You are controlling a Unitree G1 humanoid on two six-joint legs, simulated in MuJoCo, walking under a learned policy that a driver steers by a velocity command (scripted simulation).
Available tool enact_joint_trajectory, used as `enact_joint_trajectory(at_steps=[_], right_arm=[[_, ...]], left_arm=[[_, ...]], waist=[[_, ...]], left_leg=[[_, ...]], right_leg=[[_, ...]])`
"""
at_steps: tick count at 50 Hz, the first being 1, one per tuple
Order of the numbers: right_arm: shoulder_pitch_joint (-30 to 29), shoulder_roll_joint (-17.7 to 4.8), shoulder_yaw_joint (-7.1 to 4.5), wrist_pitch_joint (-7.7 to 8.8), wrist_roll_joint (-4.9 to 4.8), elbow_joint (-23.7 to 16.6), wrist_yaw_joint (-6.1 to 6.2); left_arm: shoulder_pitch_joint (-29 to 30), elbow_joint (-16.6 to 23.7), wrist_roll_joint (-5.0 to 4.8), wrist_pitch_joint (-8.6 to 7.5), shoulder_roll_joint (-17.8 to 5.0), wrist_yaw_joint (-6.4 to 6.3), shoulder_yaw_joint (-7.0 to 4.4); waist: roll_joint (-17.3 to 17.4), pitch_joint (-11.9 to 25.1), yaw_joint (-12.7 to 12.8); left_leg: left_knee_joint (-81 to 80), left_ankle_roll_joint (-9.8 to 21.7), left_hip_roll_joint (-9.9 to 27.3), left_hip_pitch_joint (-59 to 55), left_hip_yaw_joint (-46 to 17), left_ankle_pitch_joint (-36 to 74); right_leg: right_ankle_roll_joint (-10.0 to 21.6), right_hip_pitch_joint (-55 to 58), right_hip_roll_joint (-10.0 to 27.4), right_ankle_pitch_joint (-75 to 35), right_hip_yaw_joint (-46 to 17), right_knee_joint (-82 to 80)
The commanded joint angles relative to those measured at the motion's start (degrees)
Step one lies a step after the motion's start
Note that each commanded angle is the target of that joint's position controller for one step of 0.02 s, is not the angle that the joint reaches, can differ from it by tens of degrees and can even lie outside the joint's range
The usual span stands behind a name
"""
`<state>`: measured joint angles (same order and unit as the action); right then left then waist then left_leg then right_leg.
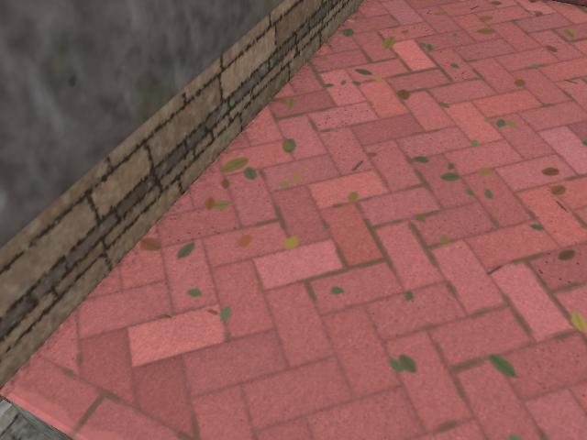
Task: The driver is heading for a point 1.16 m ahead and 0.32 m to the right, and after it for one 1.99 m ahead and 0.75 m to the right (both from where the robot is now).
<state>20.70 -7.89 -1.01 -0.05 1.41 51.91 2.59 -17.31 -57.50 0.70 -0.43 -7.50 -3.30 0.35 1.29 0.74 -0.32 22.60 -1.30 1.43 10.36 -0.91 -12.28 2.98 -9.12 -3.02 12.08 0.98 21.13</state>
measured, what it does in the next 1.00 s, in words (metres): walks ahead: left foot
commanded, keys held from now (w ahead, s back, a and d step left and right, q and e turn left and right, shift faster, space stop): shift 0.48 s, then w+shift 0.52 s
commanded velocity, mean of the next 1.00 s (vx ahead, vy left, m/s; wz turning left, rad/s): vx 0.31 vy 0.00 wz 0.00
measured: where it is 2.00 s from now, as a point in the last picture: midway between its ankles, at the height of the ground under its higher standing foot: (333, 245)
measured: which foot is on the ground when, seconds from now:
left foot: down 0.00-0.52, up 0.54-0.84, down 0.86-1.00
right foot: down 0.00-0.86, up 0.88-1.00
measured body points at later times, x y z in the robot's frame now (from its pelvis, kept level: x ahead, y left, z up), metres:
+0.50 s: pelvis +0.01 +0.00 +0.00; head +0.01 -0.01 +0.45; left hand +0.00 +0.21 -0.16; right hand +0.00 -0.21 -0.16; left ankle +0.00 +0.13 -0.74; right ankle -0.01 -0.09 -0.74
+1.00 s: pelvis +0.14 +0.09 -0.02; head +0.14 +0.10 +0.43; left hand +0.32 +0.30 -0.12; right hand +0.11 -0.12 -0.17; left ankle +0.09 +0.16 -0.74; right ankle +0.11 -0.03 -0.46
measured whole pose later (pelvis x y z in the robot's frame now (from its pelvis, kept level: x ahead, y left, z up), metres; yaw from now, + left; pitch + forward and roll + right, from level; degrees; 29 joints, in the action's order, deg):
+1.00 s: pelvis +0.14 +0.09 -0.02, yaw +1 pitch +4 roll +2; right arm 26.8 -7.2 -1.0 3.7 2.9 56.8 -1.0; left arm -7.6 -44.4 2.0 -6.4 -8.7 0.8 -0.6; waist -2.4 5.8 -1.9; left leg 33.8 4.6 -4.2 15.8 5.9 -22.2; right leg 9.1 -55.3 1.0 13.9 -3.0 118.8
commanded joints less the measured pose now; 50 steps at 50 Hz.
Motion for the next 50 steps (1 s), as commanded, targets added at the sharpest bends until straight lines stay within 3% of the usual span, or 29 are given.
enact_joint_trajectory(at_steps=[1, 16, 24, 25, 26, 27, 28, 29, 30, 32, 33, 35, 36, 37, 38, 39, 40, 41, 42, 43, 44, 45, 46, 47, 48, 49, 50], right_arm=[[2.91, -3.72, -0.62, 0.50, -0.06, -0.92, 0.18], [4.25, -2.87, -0.01, 0.27, -0.18, 3.19, 0.25], [5.09, -3.49, 0.05, 0.60, -0.08, 4.67, 0.22], [5.38, -3.27, 0.00, 0.59, 0.01, 4.88, 0.22], [4.17, -4.20, -0.57, 0.45, 0.10, 4.10, 0.12], [0.64, -5.72, -1.22, 0.14, 0.37, 2.31, -0.20], [-6.13, -5.50, -1.32, -0.32, 0.76, -0.77, -0.69], [-12.82, -4.75, -1.21, -0.35, 0.91, -4.11, -1.12], [-15.69, -4.56, -1.40, 0.05, 1.02, -5.96, -1.64], [-10.57, -4.90, -2.10, 0.96, 0.94, -4.96, -3.20], [-6.39, -4.94, -2.29, 1.42, 0.89, -3.89, -3.89], [-3.94, -5.20, -2.56, 1.39, -0.13, -4.57, -4.70], [-3.02, -4.95, -2.50, 1.59, -0.76, -4.79, -4.85], [-3.24, -3.83, -2.07, 1.26, -0.95, -5.27, -4.84], [-3.00, -3.64, -1.98, 0.85, -0.81, -6.07, -4.62], [-2.08, -3.91, -2.10, 0.29, -0.87, -6.34, -3.74], [-0.35, -4.96, -2.52, 0.16, -0.74, -6.00, -2.87], [5.70, -6.34, -3.56, 0.60, -0.54, -3.08, -2.31], [13.63, -6.61, -3.48, 1.17, 0.42, -0.79, -2.15], [17.01, -6.33, -2.33, 1.78, 0.16, -0.09, -2.07], [12.75, -8.82, -2.28, 1.37, 0.76, -1.51, -1.96], [5.79, -8.20, -2.16, 1.47, 1.72, -2.69, -2.14], [1.65, -7.51, -1.70, 2.47, 1.47, -2.83, -2.27], [2.92, -7.26, -1.79, 3.65, 1.82, -0.76, -3.13], [5.70, -6.69, -1.48, 4.81, 1.66, 1.62, -3.54], [6.38, -4.84, -0.58, 5.58, 1.63, 4.14, -4.08], [8.73, -4.72, -0.45, 6.41, 1.73, 6.17, -4.20]], left_arm=[[-2.55, 0.42, -0.07, -0.44, -3.94, -0.20, -0.30], [-4.26, -3.51, -0.20, -0.52, -3.09, -0.45, 1.16], [-4.38, -4.32, -0.47, -0.61, -3.57, -0.64, 1.28], [-5.50, -4.54, -0.53, -0.50, -4.02, -0.62, 1.11], [-7.44, -4.72, -0.89, -0.10, -7.10, -0.60, -0.13], [-11.81, -5.20, -0.74, 0.28, -10.87, -0.33, -1.68], [-14.49, -4.99, -0.61, 0.56, -12.47, 0.11, -2.68], [-14.33, -4.25, -0.47, 0.27, -11.85, 0.33, -3.01], [-12.96, -3.80, 0.08, -0.51, -10.17, 0.30, -2.89], [-7.62, -2.03, 0.05, -2.68, -9.61, 0.03, -3.23], [-4.62, -0.82, -0.10, -3.75, -9.64, -0.22, -3.35], [1.83, 1.50, -0.51, -5.27, -8.98, -0.32, -3.05], [3.18, 2.08, -0.22, -5.54, -8.58, -0.05, -2.69], [3.06, 2.27, -0.68, -5.73, -8.83, 0.57, -2.81], [1.24, 2.29, -0.74, -5.87, -10.25, 0.75, -3.28], [0.70, 2.08, -0.99, -5.59, -9.95, 1.33, -3.40], [0.88, 2.41, -1.08, -5.16, -10.69, 1.55, -3.72], [0.87, 2.75, 0.41, -4.37, -11.25, 2.09, -4.09], [1.84, 4.33, 0.94, -4.78, -10.07, 2.65, -3.79], [5.55, 7.29, 1.48, -6.50, -3.15, 3.35, -1.59], [1.41, 10.07, -0.31, -7.65, -1.10, 4.55, -1.97], [4.87, 12.03, 0.68, -8.13, -2.62, 5.42, -2.19], [10.75, 14.95, 1.58, -8.40, -1.45, 5.63, -1.21], [14.66, 17.74, 1.44, -8.34, 0.98, 4.91, -0.05], [15.57, 19.72, 1.87, -8.00, 2.91, 4.43, 0.89], [16.80, 21.36, 1.62, -7.02, 3.47, 4.07, 1.32], [19.79, 23.29, 1.45, -6.00, 3.73, 3.93, 1.59]], waist=[[-0.79, -3.06, 0.32], [-0.83, -3.89, 0.46], [-0.63, -4.06, 0.45], [-1.33, -2.44, 1.09], [-4.09, -2.61, 2.29], [-7.92, -4.17, 5.02], [-11.14, -8.79, 7.85], [-12.55, -12.85, 9.19], [-9.96, -13.02, 8.01], [-5.74, -7.39, 3.21], [-5.81, -4.32, 0.58], [-7.73, -2.38, -3.86], [-7.64, -1.74, -4.64], [-8.44, -1.40, -5.06], [-9.61, -2.24, -4.79], [-9.68, -3.39, -4.59], [-6.89, -5.03, -5.68], [-0.04, -2.83, -7.64], [6.48, 0.68, -10.26], [17.22, 0.98, -10.81], [28.11, 3.86, -5.47], [16.83, -1.08, -2.07], [6.59, -3.98, -0.80], [-0.45, -2.48, -1.18], [-2.03, -0.75, -0.76], [-2.12, -1.73, -0.03], [-2.13, -3.16, -0.42]], left_leg=[[-4.18, 2.34, 4.04, 5.37, -2.46, 5.57], [-4.64, 2.39, 4.39, 4.99, -2.16, 5.91], [-5.15, 2.15, 4.60, 4.72, -2.01, 6.48], [-3.95, 2.40, 3.11, 4.89, -0.78, 0.99], [1.93, 2.96, -0.30, 8.43, 2.53, -9.43], [9.43, 3.36, -2.47, 17.21, 5.03, -16.57], [16.64, 3.19, -2.65, 26.24, 7.70, -16.65], [24.97, 2.46, -0.12, 32.92, 6.69, -14.60], [31.94, 1.79, 1.06, 37.02, 4.54, -12.62], [38.33, 1.50, 2.14, 34.63, 1.44, -6.90], [39.94, 1.83, 1.95, 29.92, 0.82, -5.18], [36.18, 2.33, 1.03, 20.03, 1.95, -2.41], [31.13, 3.16, 0.62, 15.43, 2.95, -2.73], [25.93, 4.11, 0.38, 10.77, 3.84, -3.79], [20.11, 5.18, 0.66, 7.87, 4.57, -5.36], [15.23, 6.65, 1.53, 3.98, 6.33, -2.67], [9.27, 7.52, 1.22, 0.93, 8.45, -1.50], [5.33, 7.35, -1.44, -5.17, 9.05, -2.90], [5.00, 4.71, -2.02, -14.02, 7.59, -7.52], [2.26, 3.19, 6.56, -13.71, -8.42, -18.32], [-15.02, 7.55, 14.35, -16.43, -40.40, -34.86], [-17.30, 10.83, 18.26, -11.96, -43.53, -40.88], [-11.35, 12.31, 17.83, -8.23, -33.92, -28.42], [-7.26, 11.39, 16.70, -7.73, -26.72, -18.71], [-5.90, 10.51, 16.34, -5.68, -22.37, -17.49], [-5.81, 9.51, 14.99, -2.63, -19.61, -17.82], [-7.99, 8.79, 14.90, -1.83, -19.38, -21.24]], right_leg=[[1.51, 2.82, 7.06, -5.06, -7.06, -3.98], [1.67, 3.27, 7.35, -6.96, -7.17, -3.98], [2.09, 4.02, 7.26, -8.91, -7.36, -4.18], [2.90, 5.00, 6.93, 0.23, -8.16, -5.49], [5.34, 5.68, 7.29, 15.50, -11.00, -6.86], [8.58, 7.60, 11.36, 32.84, -18.05, -10.39], [11.73, 6.61, 17.62, 43.64, -26.29, -14.42], [14.24, 3.40, 22.19, 43.63, -31.64, -17.15], [15.36, 2.63, 23.22, 39.03, -32.37, -17.22], [14.34, 1.18, 20.86, 29.09, -26.78, -15.55], [13.41, -1.31, 18.75, 24.88, -23.04, -15.33], [10.30, -9.30, 15.09, 19.72, -15.06, -15.31], [9.44, -11.16, 13.71, 17.60, -12.25, -15.74], [9.48, -12.31, 13.64, 16.26, -10.46, -15.61], [10.45, -12.71, 15.07, 16.91, -10.33, -15.42], [12.19, -13.26, 16.73, 15.69, -11.35, -14.72], [12.53, -13.69, 16.89, 15.15, -11.15, -10.61], [12.87, -12.84, 13.01, 2.80, -7.69, 4.07], [13.00, -18.73, 8.15, -10.73, -2.45, 24.18], [10.56, -29.99, 3.48, -0.47, -0.46, 45.65], [8.25, -44.37, -4.38, 5.26, -7.58, 61.98], [7.33, -53.50, 0.50, 1.73, -9.17, 78.77], [6.20, -61.82, 4.01, -1.38, -7.50, 91.98], [5.68, -67.02, 4.99, -1.00, -5.62, 102.96], [5.92, -69.90, 6.08, 0.81, -5.65, 109.88], [6.13, -72.46, 6.65, 2.47, -5.35, 114.40], [6.65, -76.42, 6.42, 3.49, -4.76, 117.31]])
